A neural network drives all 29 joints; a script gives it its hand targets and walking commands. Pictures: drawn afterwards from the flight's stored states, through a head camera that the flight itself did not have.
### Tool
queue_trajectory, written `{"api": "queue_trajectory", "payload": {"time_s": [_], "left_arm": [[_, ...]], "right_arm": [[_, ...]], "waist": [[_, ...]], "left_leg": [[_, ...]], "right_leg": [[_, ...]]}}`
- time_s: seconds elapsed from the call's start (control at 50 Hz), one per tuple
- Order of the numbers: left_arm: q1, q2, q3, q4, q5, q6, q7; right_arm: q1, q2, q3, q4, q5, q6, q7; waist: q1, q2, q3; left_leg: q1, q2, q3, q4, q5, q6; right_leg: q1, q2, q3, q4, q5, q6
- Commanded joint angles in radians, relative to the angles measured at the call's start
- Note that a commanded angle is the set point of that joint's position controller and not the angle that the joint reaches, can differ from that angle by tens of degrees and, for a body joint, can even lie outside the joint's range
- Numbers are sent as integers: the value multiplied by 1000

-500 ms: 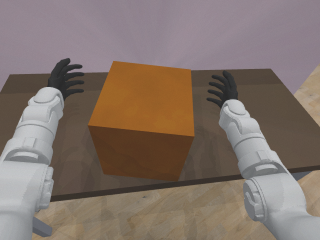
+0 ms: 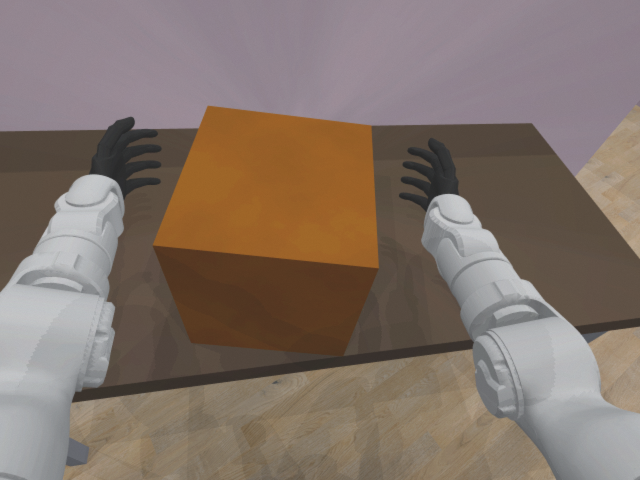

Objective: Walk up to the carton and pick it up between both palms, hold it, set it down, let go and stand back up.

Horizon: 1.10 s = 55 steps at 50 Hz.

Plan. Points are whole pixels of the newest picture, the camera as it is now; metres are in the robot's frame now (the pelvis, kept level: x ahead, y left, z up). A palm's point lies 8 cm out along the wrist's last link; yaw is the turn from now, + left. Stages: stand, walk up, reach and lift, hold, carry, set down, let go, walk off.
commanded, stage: reach and lift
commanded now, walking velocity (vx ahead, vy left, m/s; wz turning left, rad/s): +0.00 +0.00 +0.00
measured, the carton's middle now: (278, 237) +0.46 +0.01 +0.00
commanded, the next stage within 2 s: none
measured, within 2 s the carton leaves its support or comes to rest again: neither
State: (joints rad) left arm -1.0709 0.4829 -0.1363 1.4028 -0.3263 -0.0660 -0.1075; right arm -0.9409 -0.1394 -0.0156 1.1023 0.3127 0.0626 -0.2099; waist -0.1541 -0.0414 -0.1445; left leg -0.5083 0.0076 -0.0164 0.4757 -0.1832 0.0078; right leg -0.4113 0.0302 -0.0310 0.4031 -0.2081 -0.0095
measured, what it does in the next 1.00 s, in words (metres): stands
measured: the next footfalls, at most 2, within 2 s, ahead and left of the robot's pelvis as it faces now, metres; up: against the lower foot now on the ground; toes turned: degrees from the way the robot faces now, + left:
none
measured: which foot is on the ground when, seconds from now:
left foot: down 0.00-1.00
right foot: down 0.00-1.00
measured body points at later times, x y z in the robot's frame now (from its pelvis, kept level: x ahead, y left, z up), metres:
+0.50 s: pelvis +0.00 +0.00 -0.02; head +0.08 +0.05 +0.42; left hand +0.48 +0.21 +0.03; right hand +0.42 -0.19 +0.03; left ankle +0.02 +0.11 -0.74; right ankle -0.02 -0.11 -0.74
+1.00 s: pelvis -0.01 +0.01 -0.02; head +0.08 +0.06 +0.41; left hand +0.48 +0.17 +0.03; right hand +0.43 -0.16 +0.04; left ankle +0.02 +0.11 -0.74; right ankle -0.02 -0.11 -0.74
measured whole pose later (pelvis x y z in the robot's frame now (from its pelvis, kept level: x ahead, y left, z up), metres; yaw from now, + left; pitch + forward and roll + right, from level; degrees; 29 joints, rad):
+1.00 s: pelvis -0.01 +0.01 -0.02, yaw -1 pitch +21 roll -3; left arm -1.06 0.30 0.05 1.44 -0.10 -0.28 -0.05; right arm -0.94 -0.01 -0.29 1.26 0.06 -0.23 -0.21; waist -0.11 -0.03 -0.21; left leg -0.81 0.01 -0.02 0.69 -0.25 0.02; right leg -0.70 0.03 -0.03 0.61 -0.27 0.01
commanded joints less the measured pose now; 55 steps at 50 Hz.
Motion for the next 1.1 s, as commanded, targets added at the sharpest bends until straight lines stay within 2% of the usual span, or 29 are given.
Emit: {"api": "queue_trajectory", "payload": {"time_s": [0.0, 0.08, 0.2, 0.24, 0.28, 0.36, 0.5, 0.62, 0.66, 0.72, 0.76, 0.82, 0.88, 0.96, 1.02, 1.06, 1.08], "left_arm": [[-568, 176, 34, -195, -15, -107, 10], [-583, 162, 39, -202, -9, -148, 23], [-542, 136, 58, -165, 23, -189, 26], [-525, 122, 57, -116, 34, -209, 22], [-506, 109, 64, -70, 52, -229, 21], [-506, 87, 54, -54, 56, -269, 27], [-559, 79, 31, -103, 30, -291, 43], [-559, 42, 35, -142, 48, -277, 51], [-547, 26, 48, -135, 65, -270, 51], [-549, 8, 75, -137, 81, -271, 51], [-535, -16, 87, -110, 107, -266, 52], [-541, -56, 111, -104, 133, -270, 49], [-540, -85, 164, -121, 202, -268, 57], [-551, -105, 223, -151, 262, -255, 73], [-570, -178, 255, -177, 306, -266, 60], [-573, -249, 287, -169, 367, -272, 42], [-576, -301, 299, -172, 400, -278, 32]], "right_arm": [[-456, -152, -42, -247, -41, -99, -2], [-451, -146, -79, -258, -75, -143, -7], [-411, -134, -90, -199, -85, -206, -4], [-388, -132, -94, -146, -91, -227, 1], [-372, -123, -80, -88, -81, -246, 10], [-374, -120, -70, -41, -67, -292, 20], [-422, -137, -86, -71, -63, -324, 24], [-428, -126, -112, -93, -84, -326, 20], [-417, -118, -128, -71, -101, -323, 17], [-426, -78, -129, -77, -114, -319, 17], [-426, -64, -143, -57, -133, -318, 19], [-440, -30, -184, -65, -186, -328, 18], [-418, -4, -231, -22, -241, -339, 16], [-430, 36, -288, -34, -305, -344, 10], [-435, 116, -333, -69, -378, -359, 35], [-420, 195, -366, -52, -448, -368, 59], [-423, 249, -375, -54, -485, -377, 77]], "waist": [[9, 188, -676], [12, 227, -794], [12, 242, -856], [7, 237, -811], [22, 236, -759], [21, 243, -780], [25, 261, -844], [29, 275, -900], [21, 270, -880], [38, 237, -851], [37, 236, -818], [32, 206, -818], [45, 221, -796], [47, 196, -772], [54, 209, -789], [58, 212, -759], [71, 221, -745]], "left_leg": [[415, -8, 14, 77, 399, -65], [402, -9, 17, 123, 428, -83], [375, -12, 16, 186, 491, -94], [369, -6, 12, 196, 485, -97], [335, -7, 13, 199, 458, -92], [330, -4, 13, 221, 471, -99], [346, 4, 9, 256, 484, -114], [364, 7, 12, 279, 517, -123], [369, 7, 11, 280, 517, -123], [304, 2, 17, 264, 471, -105], [317, 7, 14, 259, 467, -106], [308, 9, 19, 257, 453, -100], [318, 14, 25, 245, 476, -106], [294, 11, 41, 211, 421, -94], [344, 15, 44, 197, 459, -101], [373, 14, 51, 181, 464, -100], [381, 15, 55, 165, 464, -100]], "right_leg": [[56, -19, -33, 24, 431, 24], [18, -18, -36, 67, 463, 27], [-29, -14, -37, 111, 505, 36], [-65, -11, -42, 118, 468, 36], [-86, -12, -42, 124, 417, 32], [-132, -11, -44, 139, 390, 30], [-199, 1, -56, 166, 340, 26], [-220, 5, -62, 179, 339, 21], [-223, 5, -62, 172, 338, 19], [-180, -3, -50, 176, 335, 24], [-187, -2, -54, 173, 321, 21], [-185, -3, -54, 169, 315, 21], [-168, 0, -53, 158, 322, 15], [-122, -4, -50, 143, 309, 26], [-115, -6, -59, 120, 310, 24], [-94, -9, -62, 100, 302, 23], [-85, -12, -63, 89, 290, 21]]}}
